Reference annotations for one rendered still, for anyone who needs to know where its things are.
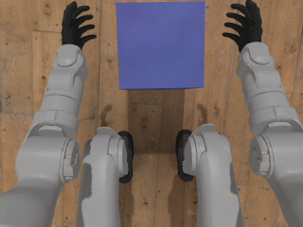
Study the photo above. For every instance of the carton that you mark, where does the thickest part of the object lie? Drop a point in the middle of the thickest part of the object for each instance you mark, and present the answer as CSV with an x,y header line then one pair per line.
x,y
160,45

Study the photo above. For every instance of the left robot hand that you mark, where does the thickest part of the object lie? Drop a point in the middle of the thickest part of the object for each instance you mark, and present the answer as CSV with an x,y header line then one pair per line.
x,y
71,32

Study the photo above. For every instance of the left robot thigh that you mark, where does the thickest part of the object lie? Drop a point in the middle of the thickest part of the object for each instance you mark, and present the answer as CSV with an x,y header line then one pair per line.
x,y
98,204

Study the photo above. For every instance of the right robot hand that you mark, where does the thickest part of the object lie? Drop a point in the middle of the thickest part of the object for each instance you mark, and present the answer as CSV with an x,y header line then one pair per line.
x,y
250,30

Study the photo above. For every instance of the left robot forearm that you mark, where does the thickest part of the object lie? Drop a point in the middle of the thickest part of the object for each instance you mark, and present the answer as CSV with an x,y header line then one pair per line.
x,y
59,111

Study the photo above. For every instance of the robot left foot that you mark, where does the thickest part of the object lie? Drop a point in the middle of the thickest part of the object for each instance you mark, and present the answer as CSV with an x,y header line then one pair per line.
x,y
129,145

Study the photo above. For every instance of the right robot forearm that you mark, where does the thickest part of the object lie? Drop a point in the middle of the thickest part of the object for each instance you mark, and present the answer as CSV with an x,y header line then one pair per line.
x,y
264,94

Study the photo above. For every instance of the right robot upper arm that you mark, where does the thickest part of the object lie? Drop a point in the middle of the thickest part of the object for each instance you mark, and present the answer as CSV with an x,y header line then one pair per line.
x,y
278,158

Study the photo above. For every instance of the left robot upper arm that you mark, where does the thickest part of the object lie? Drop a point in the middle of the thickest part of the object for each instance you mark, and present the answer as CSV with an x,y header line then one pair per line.
x,y
45,164

